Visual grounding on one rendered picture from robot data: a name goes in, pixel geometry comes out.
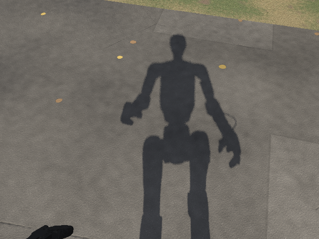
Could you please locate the robot left hand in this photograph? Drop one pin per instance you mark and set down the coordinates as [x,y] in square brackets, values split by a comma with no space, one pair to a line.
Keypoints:
[53,232]

